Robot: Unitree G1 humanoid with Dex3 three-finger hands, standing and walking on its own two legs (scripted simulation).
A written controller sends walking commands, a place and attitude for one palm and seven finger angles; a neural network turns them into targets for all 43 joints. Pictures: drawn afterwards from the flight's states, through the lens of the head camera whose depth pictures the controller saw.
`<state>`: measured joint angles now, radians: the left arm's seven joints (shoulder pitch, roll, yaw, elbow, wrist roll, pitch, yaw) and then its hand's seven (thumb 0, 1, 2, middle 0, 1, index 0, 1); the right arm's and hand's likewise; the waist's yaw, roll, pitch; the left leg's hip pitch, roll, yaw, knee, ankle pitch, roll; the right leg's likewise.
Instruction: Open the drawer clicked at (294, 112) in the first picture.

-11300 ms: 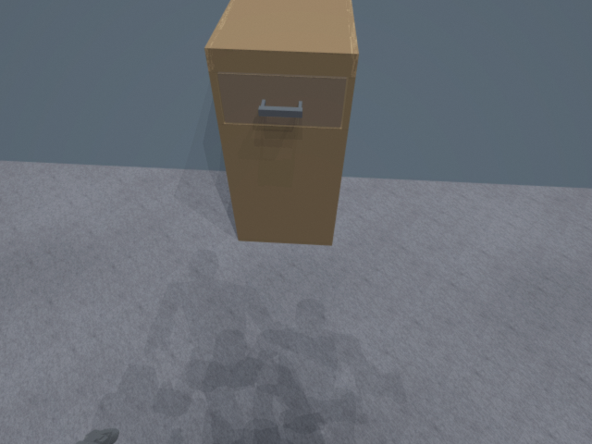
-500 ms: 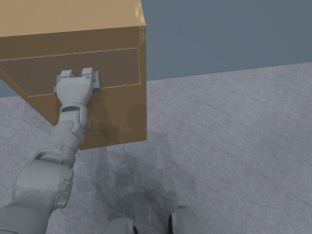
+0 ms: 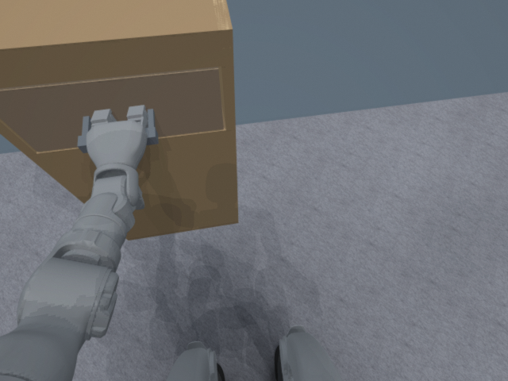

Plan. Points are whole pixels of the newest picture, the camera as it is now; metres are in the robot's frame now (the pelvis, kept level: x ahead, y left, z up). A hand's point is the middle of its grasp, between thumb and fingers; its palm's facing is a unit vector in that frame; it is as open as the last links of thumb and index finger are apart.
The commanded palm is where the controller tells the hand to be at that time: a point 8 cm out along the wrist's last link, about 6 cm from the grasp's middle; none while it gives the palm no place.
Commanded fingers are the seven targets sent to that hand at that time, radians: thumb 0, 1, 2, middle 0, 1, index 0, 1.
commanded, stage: lower the fingers behind the handle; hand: left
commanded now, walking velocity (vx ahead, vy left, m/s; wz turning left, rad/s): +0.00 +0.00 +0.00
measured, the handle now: (119, 129) +0.54 +0.19 -0.01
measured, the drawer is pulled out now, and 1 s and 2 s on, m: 0.00 0.00 0.11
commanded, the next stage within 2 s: close the thumb around the handle in 0.18 s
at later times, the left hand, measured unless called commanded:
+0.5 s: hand (129, 160) +0.49 +0.18 -0.03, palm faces -0.05 -0.03 -1.00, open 12.5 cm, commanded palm +0.47 +0.18 +0.02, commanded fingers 0.00 0.17 0.59 -0.35 -1.27 -0.35 -1.27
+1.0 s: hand (129, 160) +0.49 +0.18 -0.03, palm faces -0.06 -0.02 -1.00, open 5.3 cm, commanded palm +0.47 +0.17 +0.02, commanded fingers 0.00 0.90 0.90 -0.40 -1.35 -0.40 -1.35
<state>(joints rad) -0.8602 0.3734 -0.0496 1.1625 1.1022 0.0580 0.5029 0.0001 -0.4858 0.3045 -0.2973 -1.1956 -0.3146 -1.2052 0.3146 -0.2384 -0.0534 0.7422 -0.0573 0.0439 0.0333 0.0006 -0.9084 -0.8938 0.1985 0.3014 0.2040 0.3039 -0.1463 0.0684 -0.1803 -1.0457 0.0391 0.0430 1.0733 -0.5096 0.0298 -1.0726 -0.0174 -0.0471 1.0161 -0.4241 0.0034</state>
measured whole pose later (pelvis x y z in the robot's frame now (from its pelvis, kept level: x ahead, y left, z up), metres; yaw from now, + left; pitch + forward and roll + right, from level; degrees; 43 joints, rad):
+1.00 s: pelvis +0.00 +0.00 +0.00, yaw +0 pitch +27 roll -2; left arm -0.85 0.37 -0.07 1.15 1.10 0.07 0.51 0.00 0.76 0.84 -0.38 -1.34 -0.40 -1.35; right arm 0.32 -0.24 -0.06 0.74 -0.06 0.05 0.03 0.00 -0.91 -0.89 0.20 0.30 0.20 0.30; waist -0.14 0.07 -0.18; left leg -1.03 0.04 0.04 1.06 -0.51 0.03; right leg -1.06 -0.02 -0.04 1.01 -0.42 0.01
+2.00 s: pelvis +0.02 +0.00 +0.03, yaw +0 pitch +20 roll -1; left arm -0.35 0.21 -0.16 0.75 1.12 0.12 0.56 0.01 0.76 0.83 -0.32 -1.35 -0.41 -1.35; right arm 0.23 -0.21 -0.07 0.69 -0.04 0.09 0.03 0.00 -0.91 -0.89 0.20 0.30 0.20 0.30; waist -0.03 0.05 -0.19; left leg -0.79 0.03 0.05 0.94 -0.50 0.02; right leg -0.83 -0.01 -0.03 0.90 -0.42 0.00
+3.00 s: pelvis +0.01 -0.02 +0.02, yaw +0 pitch +16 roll +1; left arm 0.08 0.19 -0.21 0.39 1.14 0.13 0.58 0.03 0.74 0.81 -0.32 -1.35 -0.41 -1.35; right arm 0.14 -0.21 -0.05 0.63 -0.04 0.05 0.01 0.01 -0.91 -0.89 0.20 0.30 0.20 0.30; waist 0.01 0.04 -0.18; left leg -0.72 0.04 0.05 0.95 -0.50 0.00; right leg -0.79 -0.01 -0.03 0.96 -0.44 -0.03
